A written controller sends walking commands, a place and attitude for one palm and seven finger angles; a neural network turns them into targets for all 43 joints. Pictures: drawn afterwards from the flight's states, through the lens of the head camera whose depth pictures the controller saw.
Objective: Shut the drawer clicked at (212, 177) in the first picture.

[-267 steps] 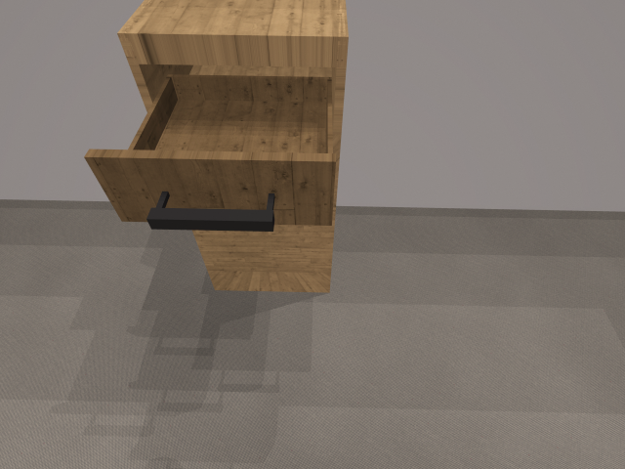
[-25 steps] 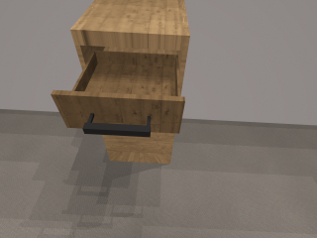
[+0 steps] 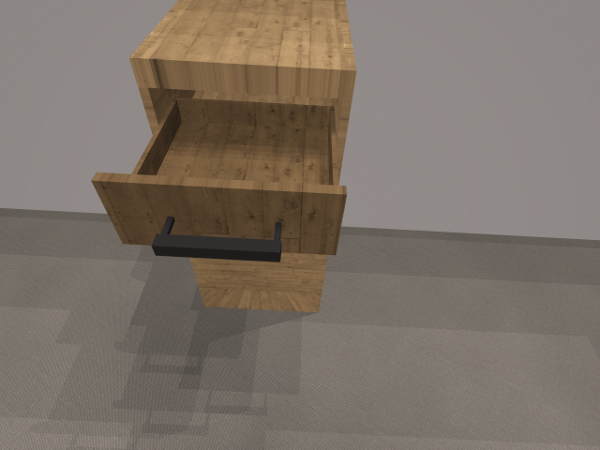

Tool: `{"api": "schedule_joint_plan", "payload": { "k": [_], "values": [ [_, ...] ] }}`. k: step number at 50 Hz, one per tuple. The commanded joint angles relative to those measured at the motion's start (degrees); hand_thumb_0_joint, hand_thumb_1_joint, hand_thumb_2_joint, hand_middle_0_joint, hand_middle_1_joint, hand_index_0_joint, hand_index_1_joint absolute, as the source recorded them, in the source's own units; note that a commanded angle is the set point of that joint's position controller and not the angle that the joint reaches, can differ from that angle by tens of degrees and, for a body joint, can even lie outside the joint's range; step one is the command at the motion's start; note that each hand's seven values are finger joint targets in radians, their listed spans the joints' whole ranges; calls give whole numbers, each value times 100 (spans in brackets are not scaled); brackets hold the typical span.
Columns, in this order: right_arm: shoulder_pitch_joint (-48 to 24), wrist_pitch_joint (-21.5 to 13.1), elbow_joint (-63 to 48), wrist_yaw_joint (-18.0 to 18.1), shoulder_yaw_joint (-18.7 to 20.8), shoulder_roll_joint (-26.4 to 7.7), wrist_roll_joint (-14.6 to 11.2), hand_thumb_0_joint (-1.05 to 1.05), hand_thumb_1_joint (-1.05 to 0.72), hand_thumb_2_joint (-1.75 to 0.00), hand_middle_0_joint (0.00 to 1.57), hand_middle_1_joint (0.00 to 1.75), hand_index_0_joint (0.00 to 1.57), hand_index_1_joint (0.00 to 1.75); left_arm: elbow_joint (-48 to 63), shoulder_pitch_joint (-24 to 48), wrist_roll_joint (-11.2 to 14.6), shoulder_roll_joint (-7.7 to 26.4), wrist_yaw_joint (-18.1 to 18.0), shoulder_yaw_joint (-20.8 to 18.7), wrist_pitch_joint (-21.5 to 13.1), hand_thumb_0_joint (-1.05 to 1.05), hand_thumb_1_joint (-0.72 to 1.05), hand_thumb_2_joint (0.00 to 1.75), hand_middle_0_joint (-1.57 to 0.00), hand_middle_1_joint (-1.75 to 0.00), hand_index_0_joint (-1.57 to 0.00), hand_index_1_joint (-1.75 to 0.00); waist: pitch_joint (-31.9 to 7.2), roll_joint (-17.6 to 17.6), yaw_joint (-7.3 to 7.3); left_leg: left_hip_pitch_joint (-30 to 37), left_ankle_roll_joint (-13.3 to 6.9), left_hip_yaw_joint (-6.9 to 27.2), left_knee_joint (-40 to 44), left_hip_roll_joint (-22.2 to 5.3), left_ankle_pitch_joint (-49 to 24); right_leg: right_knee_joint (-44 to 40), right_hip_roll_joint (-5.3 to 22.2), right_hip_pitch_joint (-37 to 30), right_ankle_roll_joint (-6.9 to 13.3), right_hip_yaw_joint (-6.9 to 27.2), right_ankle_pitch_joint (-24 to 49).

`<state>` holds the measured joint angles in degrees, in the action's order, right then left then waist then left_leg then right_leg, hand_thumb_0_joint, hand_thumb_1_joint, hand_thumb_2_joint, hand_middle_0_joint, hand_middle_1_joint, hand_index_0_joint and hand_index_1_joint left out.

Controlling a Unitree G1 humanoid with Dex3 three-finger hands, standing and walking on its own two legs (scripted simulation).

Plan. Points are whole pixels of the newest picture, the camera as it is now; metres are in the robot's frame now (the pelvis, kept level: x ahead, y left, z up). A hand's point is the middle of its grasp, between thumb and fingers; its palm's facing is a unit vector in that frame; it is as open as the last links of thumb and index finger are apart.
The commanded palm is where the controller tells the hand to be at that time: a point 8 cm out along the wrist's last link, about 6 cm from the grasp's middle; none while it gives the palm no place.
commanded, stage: look again from close up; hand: left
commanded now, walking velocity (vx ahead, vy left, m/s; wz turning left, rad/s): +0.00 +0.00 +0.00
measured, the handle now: (221, 236) +0.42 +0.16 +0.03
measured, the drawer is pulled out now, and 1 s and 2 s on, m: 0.29 0.29 0.29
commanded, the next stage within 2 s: shuffle to correct the standing spot in 0.10 s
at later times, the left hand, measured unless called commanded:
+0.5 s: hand out of the picture +0.03 +0.13 -0.18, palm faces +0.02 -0.99 -0.14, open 7.4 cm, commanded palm none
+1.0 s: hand out of the picture +0.16 +0.16 -0.16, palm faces -0.01 -0.97 -0.24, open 7.3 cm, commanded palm none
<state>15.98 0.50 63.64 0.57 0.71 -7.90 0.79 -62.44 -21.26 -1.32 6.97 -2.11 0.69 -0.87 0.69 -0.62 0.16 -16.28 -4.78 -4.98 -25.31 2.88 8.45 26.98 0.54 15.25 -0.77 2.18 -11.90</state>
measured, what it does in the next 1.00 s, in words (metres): shifts its weight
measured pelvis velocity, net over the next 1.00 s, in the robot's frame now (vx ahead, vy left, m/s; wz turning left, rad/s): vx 0.13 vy -0.03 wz -0.04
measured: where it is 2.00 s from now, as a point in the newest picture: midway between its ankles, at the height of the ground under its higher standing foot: outside the picture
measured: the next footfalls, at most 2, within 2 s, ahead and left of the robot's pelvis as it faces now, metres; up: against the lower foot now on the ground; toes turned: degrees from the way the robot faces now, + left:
none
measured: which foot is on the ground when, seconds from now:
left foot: down 0.00-1.00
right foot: down 0.00-1.00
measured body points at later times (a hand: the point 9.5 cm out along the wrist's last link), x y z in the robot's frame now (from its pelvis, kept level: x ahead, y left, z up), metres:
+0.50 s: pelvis +0.06 -0.02 +0.00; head +0.07 -0.02 +0.45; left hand +0.03 +0.19 -0.16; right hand +0.04 -0.24 -0.16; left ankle +0.06 +0.06 -0.74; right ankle +0.04 -0.14 -0.74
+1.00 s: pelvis +0.13 -0.03 +0.01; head +0.17 -0.03 +0.46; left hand +0.16 +0.21 -0.14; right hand +0.14 -0.26 -0.15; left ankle +0.07 +0.06 -0.72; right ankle +0.06 -0.14 -0.71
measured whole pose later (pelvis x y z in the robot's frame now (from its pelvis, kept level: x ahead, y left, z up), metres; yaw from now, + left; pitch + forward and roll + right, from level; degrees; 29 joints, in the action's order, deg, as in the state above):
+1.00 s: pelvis +0.13 -0.03 +0.01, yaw -2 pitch +1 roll +0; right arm 13.5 -0.6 59.6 3.1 1.9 -8.9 1.1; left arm -58.5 -15.1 -0.8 9.8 -2.8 -1.9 0.2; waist 4.3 0.3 0.4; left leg -8.0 -3.6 -6.7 -28.4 0.4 14.6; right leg 39.5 -0.5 13.7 0.4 -0.6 -16.9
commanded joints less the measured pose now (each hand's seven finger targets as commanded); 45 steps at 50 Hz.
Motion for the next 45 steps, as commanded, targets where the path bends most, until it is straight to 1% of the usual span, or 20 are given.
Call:
{"api": "schedule_joint_plan", "payload": {
  "k": [1, 5, 10, 12, 15, 19, 22, 25, 27, 30, 33, 34, 35, 36, 37, 38, 39, 40, 43, 45],
  "values": [
    [255, -118, -165, 31, 112, -610, -14, 0, -90, -90, 20, 30, 20, 30, 159, -444, 10, 453, -19, -69, -63, 0, 90, 90, -20, -30, -20, -30, 463, 86, 7, -11, 212, 1240, 1104, -907, 1921, -627, 299, 467, 263, 424, -994],
    [268, -123, -157, 34, 105, -617, -16, 0, -90, -90, 20, 30, 20, 30, 171, -433, 11, 466, -20, -69, -52, 0, 90, 90, -20, -30, -20, -30, 513, 117, -10, -89, 203, 1294, 1205, -940, 2001, -597, 292, 392, 248, 358, -891],
    [307, -148, -125, 42, 81, -582, -26, 0, -90, -90, 20, 30, 20, 30, 160, -384, 24, 454, -24, -54, -76, 0, 90, 90, -20, -30, -20, -30, 425, -6, 7, 96, 208, 1227, 1108, -911, 1584, -617, 327, 309, 251, 392, -535],
    [388, -159, -67, 41, 74, -601, -6, 0, -90, -90, 20, 30, 20, 30, 124, -427, 19, 443, -6, -64, -86, 0, 90, 90, -20, -30, -20, -30, 243, -37, 13, 257, 191, 1180, 1076, -927, 1834, -597, 295, 224, 254, 323, -825],
    [330, -128, -75, 35, 114, -675, 17, 0, -90, -90, 20, 30, 20, 30, 152, -447, -13, 441, 35, -109, -53, 0, 90, 90, -20, -30, -20, -30, 484, 119, -19, 54, 110, 1279, 1140, -1016, 2551, -432, 199, 385, 308, 230, -1418],
    [306, -195, -112, 40, 117, -627, 16, 0, -90, -90, 20, 30, 20, 30, 157, -470, -1, 415, 82, -136, -97, 0, 90, 90, -20, -30, -20, -30, 540, 86, -11, 136, 60, 1165, 905, -998, 2173, -373, 224, 386, 425, 332, -1130],
    [278, -220, -138, 38, 127, -625, 9, 0, -90, -90, 20, 30, 20, 30, 144, -520, 1, 449, 105, -150, -115, 0, 90, 90, -20, -30, -20, -30, 663, 51, -29, 97, 29, 1145, 808, -996, 2229, -370, 253, 433, 463, 368, -1190],
    [305, -277, -157, 50, 107, -552, 1, 0, -90, -90, 20, 30, 20, 30, 131, -542, 12, 470, 110, -168, -148, 0, 90, 90, -20, -30, -20, -30, 641, -209, -12, 116, 60, 848, 352, -834, 1567, -418, 351, 260, 560, 584, -744],
    [321, -333, -161, 62, 80, -496, -5, 0, -90, -90, 20, 30, 20, 30, 103, -596, 30, 522, 108, -191, -174, 0, 90, 90, -20, -30, -20, -30, 352, -270, -11, 253, 83, 591, -6, -727, 952, -356, 443, -16, 619, 679, -230],
    [300, -408, -165, 101, 43, -459, -9, 0, -90, -90, 20, 30, 20, 30, 22, -749, 35, 633, 86, -243, -195, 0, 90, 90, -20, -30, -20, -30, 48, -434, -43, 158, 140, 238, -608, -592, 61, -93, 584, -681, 703, 724, 1392],
    [292, -405, -145, 136, 28, -439, -5, 0, -90, -90, 20, 30, 20, 30, -3, -784, 33, 684, 68, -276, -166, 0, 90, 90, -20, -30, -20, -30, 186, -431, -18, 69, 202, 75, -842, -525, -129, 164, 638, -826, 787, 706, 2451],
    [336, -399, -94, 166, 14, -438, -6, 0, -90, -90, 20, 30, 20, 30, 15, -706, 33, 618, 43, -266, -151, 0, 90, 90, -20, -30, -20, -30, 162, -213, 33, 344, 237, 130, -715, -594, -723, 387, 593, -713, 725, 592, 3194],
    [549, -394, -25, 208, 11, -506, -5, 0, -90, -90, 20, 30, 20, 30, 56, -615, 38, 601, 18, -238, -152, 0, 90, 90, -20, -30, -20, -30, -5, 72, 128, 855, 221, 237, -615, -715, -1707, 694, 481, -551, 594, 365, 3710],
    [732, -367, 65, 255, 28, -598, -4, 0, -90, -90, 20, 30, 20, 30, 105, -464, 55, 571, -12, -218, -157, 0, 90, 90, -20, -30, -20, -30, -102, 379, 201, 1334, 147, 360, -627, -877, -2862, 950, 359, -292, 456, 158, 3616],
    [767, -328, 100, 262, 24, -590, -8, 0, -90, -90, 20, 30, 20, 30, 121, -369, 52, 554, -53, -205, -166, 0, 90, 90, -20, -30, -20, -30, -118, 421, 152, 1443, 79, 375, -555, -1014, -3442, 838, 269, -240, 325, 130, 3121],
    [717, -314, 53, 295, 34, -632, -30, 0, -90, -90, 20, 30, 20, 30, 135, -299, 78, 509, -89, -180, -146, 0, 90, 90, -20, -30, -20, -30, -2, 428, 145, 1526, 78, 491, -567, -1111, -4277, 693, 249, -188, 256, 90, 2896],
    [619, -283, 0, 319, 50, -648, -46, 0, -90, -90, 20, 30, 20, 30, 153, -245, 93, 534, -121, -185, -121, 0, 90, 90, -20, -30, -20, -30, 116, 426, 96, 1520, 135, 513, -589, -1108, -4718, 536, 295, -175, 213, 76, 2806],
    [520, -245, -55, 339, 60, -647, -56, 0, -90, -90, 20, 30, 20, 30, 177, -246, 100, 596, -137, -209, -93, 0, 90, 90, -20, -30, -20, -30, 126, 398, 66, 1508, 197, 497, -610, -1059, -4722, 461, 336, -227, 211, 114, 2984],
    [396, -161, -227, 329, 171, -617, -42, 0, -90, -90, 20, 30, 20, 30, 309, -111, 71, 746, -134, -268, -32, 0, 90, 90, -20, -30, -20, -30, 238, 215, 67, 1312, 248, 361, -473, -939, -3857, 555, 474, -204, 208, 180, 3603],
    [424, -126, -314, 317, 253, -667, -7, 0, -90, -90, 20, 30, 20, 30, 427, 30, 57, 774, -109, -327, -7, 0, 90, 90, -20, -30, -20, -30, 77, 264, 111, 1458, 194, 359, -450, -995, -3796, 802, 436, -39, 196, 132, 3168]
  ]
}}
